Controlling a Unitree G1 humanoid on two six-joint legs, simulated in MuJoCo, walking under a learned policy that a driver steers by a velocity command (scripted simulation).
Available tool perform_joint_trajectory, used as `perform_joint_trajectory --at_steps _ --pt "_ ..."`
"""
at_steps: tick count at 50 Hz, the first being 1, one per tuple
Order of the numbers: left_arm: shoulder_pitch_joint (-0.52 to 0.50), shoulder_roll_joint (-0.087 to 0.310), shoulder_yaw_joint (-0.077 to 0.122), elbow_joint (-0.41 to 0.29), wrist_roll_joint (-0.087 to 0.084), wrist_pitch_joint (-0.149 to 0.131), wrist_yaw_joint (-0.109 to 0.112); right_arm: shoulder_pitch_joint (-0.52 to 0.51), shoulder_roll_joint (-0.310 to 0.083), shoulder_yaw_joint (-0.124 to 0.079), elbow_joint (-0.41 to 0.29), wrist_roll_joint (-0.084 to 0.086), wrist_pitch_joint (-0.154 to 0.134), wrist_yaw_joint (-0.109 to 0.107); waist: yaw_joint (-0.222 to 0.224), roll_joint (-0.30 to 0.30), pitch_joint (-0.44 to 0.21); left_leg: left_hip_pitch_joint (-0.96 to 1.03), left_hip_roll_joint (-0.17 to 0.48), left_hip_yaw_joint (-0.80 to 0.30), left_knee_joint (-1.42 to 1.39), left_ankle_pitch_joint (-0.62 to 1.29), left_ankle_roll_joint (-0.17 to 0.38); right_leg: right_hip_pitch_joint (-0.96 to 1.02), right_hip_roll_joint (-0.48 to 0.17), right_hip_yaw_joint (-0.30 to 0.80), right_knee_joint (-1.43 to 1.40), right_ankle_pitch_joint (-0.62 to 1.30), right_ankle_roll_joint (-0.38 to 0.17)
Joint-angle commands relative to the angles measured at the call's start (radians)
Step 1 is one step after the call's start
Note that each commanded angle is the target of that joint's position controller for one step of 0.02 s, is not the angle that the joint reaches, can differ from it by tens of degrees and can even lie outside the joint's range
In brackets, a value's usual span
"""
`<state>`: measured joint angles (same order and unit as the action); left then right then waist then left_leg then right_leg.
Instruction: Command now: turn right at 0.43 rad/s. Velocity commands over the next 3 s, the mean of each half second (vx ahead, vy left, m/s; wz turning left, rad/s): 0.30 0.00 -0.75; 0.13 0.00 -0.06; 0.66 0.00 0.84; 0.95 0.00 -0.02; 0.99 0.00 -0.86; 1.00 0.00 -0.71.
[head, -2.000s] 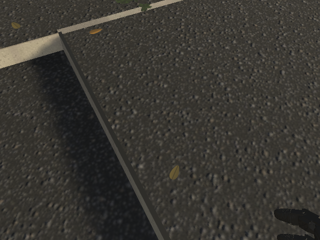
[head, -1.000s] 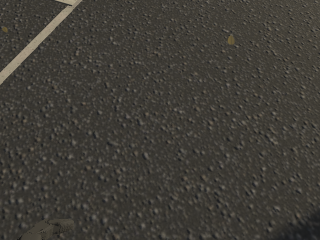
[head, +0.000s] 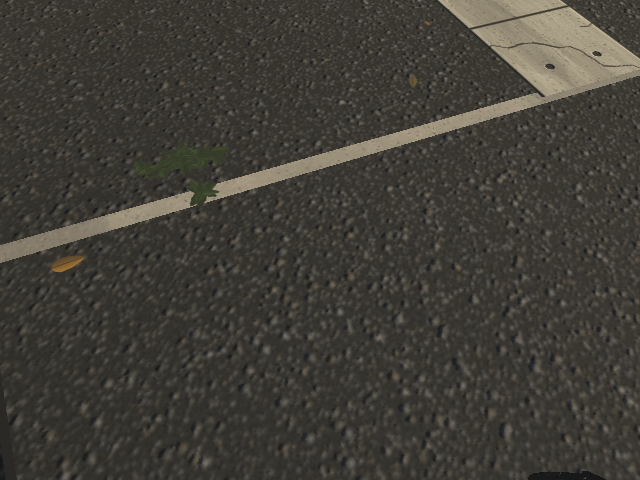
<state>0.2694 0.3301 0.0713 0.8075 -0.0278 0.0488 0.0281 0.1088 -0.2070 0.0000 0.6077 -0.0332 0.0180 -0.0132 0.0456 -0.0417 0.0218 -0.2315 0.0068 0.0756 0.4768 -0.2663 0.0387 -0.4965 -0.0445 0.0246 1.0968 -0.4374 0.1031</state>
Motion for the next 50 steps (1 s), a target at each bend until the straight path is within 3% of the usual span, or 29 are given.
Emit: perform_joint_trajectory --at_steps 1,5,7,9,13,16,17,18,19,20,21,22,23,24,26,28,29,32,35,36,37,38,39,40,41,43,45,48,50 --pt "-0.057 0.072 0.021 -0.103 -0.002 -0.004 0.011 0.005 -0.162 -0.061 -0.034 0.001 -0.004 -0.026 -0.061 0.168 -0.031 0.117 0.297 -0.130 -0.180 0.312 0.190 -0.133 -0.033 0.007 0.033 0.047 0.025" --pt "-0.081 0.025 0.002 -0.162 0.012 -0.002 -0.014 0.002 -0.191 -0.083 -0.011 0.004 0.000 -0.033 -0.072 0.157 -0.052 0.148 0.326 -0.073 -0.170 0.341 0.200 -0.082 -0.067 -0.035 -0.120 0.047 0.015" --pt "-0.091 0.030 -0.001 -0.194 0.008 -0.004 -0.034 0.053 -0.233 -0.105 0.006 0.027 -0.011 -0.018 -0.098 0.166 -0.085 0.174 0.374 -0.119 -0.254 -0.033 0.202 -0.074 -0.083 -0.062 -0.167 0.029 -0.026" --pt "-0.106 0.049 0.005 -0.217 0.001 -0.012 -0.052 0.056 -0.260 -0.119 0.022 0.050 -0.035 -0.006 -0.087 0.171 -0.049 0.175 0.403 -0.157 -0.328 -0.280 0.179 -0.081 -0.092 -0.071 -0.221 0.002 -0.082" --pt "-0.084 0.041 0.011 -0.207 -0.012 -0.023 -0.064 0.025 -0.273 -0.136 0.042 0.068 -0.068 0.023 -0.048 0.135 0.012 0.169 0.388 -0.064 -0.346 -0.307 0.126 0.001 -0.087 -0.119 -0.348 -0.027 -0.172" --pt "0.078 0.035 0.022 -0.134 -0.010 -0.023 -0.061 -0.057 -0.258 -0.134 0.041 0.077 -0.066 0.036 0.057 0.070 -0.012 0.037 0.296 0.105 -0.156 -0.269 0.063 0.295 0.005 -0.248 -0.516 0.091 -0.221" --pt "0.231 0.096 0.056 -0.077 -0.006 -0.022 -0.051 -0.071 -0.210 -0.118 0.036 0.065 -0.067 0.039 0.119 -0.015 -0.051 -0.070 0.209 0.198 0.145 -0.004 0.020 0.505 0.063 -0.222 -0.576 0.064 -0.259" --pt "0.374 0.223 0.094 -0.059 -0.009 -0.026 -0.041 -0.126 -0.133 -0.092 -0.015 0.036 -0.069 0.040 0.154 -0.272 -0.032 -0.441 0.109 0.212 0.653 -0.239 -0.056 0.716 -0.129 0.174 -0.648 0.179 -0.361" --pt "0.313 0.297 0.092 -0.129 0.004 -0.068 -0.057 -0.164 -0.120 -0.080 -0.095 0.035 -0.100 0.041 0.091 -0.358 -0.054 -0.815 -0.071 -0.002 0.881 -0.377 -0.098 0.814 -0.281 0.725 -0.841 0.127 -0.532" --pt "0.253 0.224 0.073 -0.168 0.004 -0.094 -0.068 -0.196 -0.202 -0.089 -0.096 0.058 -0.130 0.052 0.100 -0.165 -0.047 -0.874 0.000 -0.120 0.896 -0.317 -0.076 0.827 -0.335 0.681 -0.887 0.162 -0.525" --pt "0.216 0.186 0.061 -0.183 0.006 -0.104 -0.062 -0.198 -0.218 -0.091 -0.097 0.067 -0.148 0.060 0.060 -0.113 -0.012 -0.849 0.025 -0.134 0.833 -0.236 -0.057 0.780 -0.312 0.585 -0.859 0.298 -0.492" --pt "0.150 0.168 0.051 -0.200 0.000 -0.098 -0.053 -0.162 -0.230 -0.093 -0.072 0.046 -0.150 0.059 0.008 -0.007 0.019 -0.784 0.052 -0.133 0.761 -0.161 -0.062 0.689 -0.266 0.460 -0.825 0.427 -0.446" --pt "0.093 0.158 0.043 -0.218 -0.001 -0.087 -0.038 -0.136 -0.244 -0.100 -0.058 0.024 -0.149 0.058 -0.026 0.010 0.036 -0.708 0.063 -0.126 0.672 -0.092 -0.072 0.603 -0.235 0.376 -0.820 0.543 -0.410" --pt "0.049 0.155 0.035 -0.240 0.009 -0.081 -0.019 -0.118 -0.243 -0.103 -0.045 0.020 -0.141 0.059 -0.051 -0.006 0.032 -0.618 0.056 -0.115 0.609 -0.036 -0.084 0.529 -0.200 0.315 -0.817 0.658 -0.379" --pt "0.001 0.177 0.038 -0.246 0.017 -0.072 0.012 -0.136 -0.188 -0.084 -0.035 0.018 -0.125 0.058 -0.063 0.005 0.032 -0.471 -0.014 -0.050 0.427 0.085 -0.107 0.394 -0.121 0.188 -0.813 0.815 -0.328" --pt "0.014 0.180 0.042 -0.232 0.009 -0.060 0.032 -0.176 -0.123 -0.057 -0.028 0.016 -0.120 0.060 -0.033 -0.031 0.001 -0.305 -0.068 -0.003 0.203 0.251 -0.103 0.314 -0.048 0.084 -0.774 0.851 -0.263" --pt "0.060 0.180 0.043 -0.214 0.005 -0.055 0.035 -0.197 -0.119 -0.055 -0.032 0.019 -0.120 0.065 -0.005 -0.054 -0.026 -0.252 -0.089 0.014 0.141 0.325 -0.098 0.318 -0.051 0.090 -0.770 0.845 -0.243" --pt "0.106 0.164 0.040 -0.176 0.002 -0.059 0.035 -0.176 -0.171 -0.075 -0.029 0.033 -0.121 0.074 -0.005 -0.099 -0.063 -0.163 -0.076 -0.049 0.041 0.390 -0.057 0.381 -0.082 0.154 -0.720 0.807 -0.208" --pt "0.037 0.113 0.023 -0.178 0.014 -0.074 0.026 0.059 -0.220 -0.099 0.059 0.015 -0.136 0.068 -0.115 -0.107 -0.165 0.032 -0.073 -0.025 -0.055 0.524 -0.003 0.494 -0.048 0.121 -0.504 0.933 -0.171" --pt "0.046 0.068 0.009 -0.188 0.036 -0.074 0.018 0.137 -0.236 -0.097 0.075 -0.002 -0.136 0.062 -0.140 -0.030 -0.247 0.227 0.033 -0.118 -0.001 0.737 0.039 0.400 0.005 0.114 -0.305 0.694 -0.142" --pt "0.227 -0.036 -0.020 -0.184 0.054 -0.068 0.008 0.124 -0.282 -0.093 0.082 -0.023 -0.135 0.062 -0.019 0.271 -0.364 0.488 0.305 -0.529 0.038 1.023 0.246 0.138 0.149 0.130 0.087 -0.123 -0.065" --pt "0.329 0.037 -0.012 -0.140 0.034 -0.063 -0.007 0.097 -0.230 -0.080 0.087 0.004 -0.129 0.072 0.008 0.303 -0.459 0.498 0.342 -0.800 -0.085 0.783 0.357 0.088 0.163 0.205 0.208 -0.206 -0.035" --pt "0.210 0.128 0.010 -0.151 0.022 -0.056 -0.011 0.001 -0.224 -0.087 0.048 0.050 -0.116 0.074 -0.017 0.197 -0.310 0.403 0.294 -0.731 -0.119 0.460 0.323 -0.002 0.112 0.173 0.260 -0.154 -0.024" --pt "0.067 0.154 0.016 -0.189 0.033 -0.055 -0.004 -0.012 -0.222 -0.089 0.038 0.062 -0.103 0.071 -0.054 0.093 -0.226 0.305 0.240 -0.667 -0.150 0.276 0.274 -0.046 0.103 0.135 0.250 -0.105 -0.033" --pt "-0.014 0.148 0.017 -0.216 0.043 -0.052 0.006 -0.019 -0.226 -0.089 0.033 0.063 -0.094 0.066 -0.058 0.033 -0.152 0.201 0.209 -0.627 -0.177 0.205 0.249 -0.069 0.094 0.124 0.226 -0.064 -0.039" --pt "-0.038 0.113 0.008 -0.243 0.047 -0.050 0.012 -0.012 -0.246 -0.098 0.030 0.047 -0.083 0.047 -0.030 0.064 -0.103 0.062 0.151 -0.581 -0.218 0.161 0.221 -0.009 0.074 0.136 0.108 0.001 -0.052" --pt "-0.031 0.062 -0.008 -0.240 0.044 -0.057 0.018 -0.008 -0.228 -0.100 0.026 0.046 -0.067 0.032 -0.017 0.117 -0.099 0.026 0.113 -0.527 -0.222 0.190 0.200 0.025 0.072 0.118 -0.086 -0.034 -0.052" --pt "-0.063 0.043 -0.013 -0.239 0.042 -0.062 0.023 0.010 -0.273 -0.124 0.015 0.048 -0.038 0.012 -0.026 0.140 -0.136 -0.018 0.100 -0.541 -0.208 0.172 0.203 0.092 0.099 0.103 -0.255 -0.019 -0.036" --pt "-0.063 0.059 -0.008 -0.242 0.033 -0.066 0.008 -0.001 -0.286 -0.131 -0.002 0.072 -0.021 -0.003 -0.021 0.171 -0.166 -0.109 0.079 -0.572 -0.257 -0.220 0.182 0.178 0.105 0.086 -0.335 0.069 -0.041"
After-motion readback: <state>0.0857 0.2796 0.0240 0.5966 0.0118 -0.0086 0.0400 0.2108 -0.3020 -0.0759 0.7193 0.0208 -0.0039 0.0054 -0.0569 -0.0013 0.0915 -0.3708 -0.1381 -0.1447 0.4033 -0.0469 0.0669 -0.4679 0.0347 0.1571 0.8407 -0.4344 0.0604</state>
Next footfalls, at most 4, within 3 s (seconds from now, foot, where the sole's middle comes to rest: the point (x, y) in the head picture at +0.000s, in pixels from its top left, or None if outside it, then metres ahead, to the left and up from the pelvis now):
0.34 right None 0.02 -0.17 -0.78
0.72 left None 0.41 -0.20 -0.78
1.12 right None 0.31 -0.39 -0.78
1.64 left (368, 383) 0.71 -0.08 -0.78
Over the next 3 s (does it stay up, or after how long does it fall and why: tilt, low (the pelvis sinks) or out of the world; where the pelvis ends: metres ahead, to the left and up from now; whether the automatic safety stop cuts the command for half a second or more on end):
stays up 1.64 -0.36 -0.04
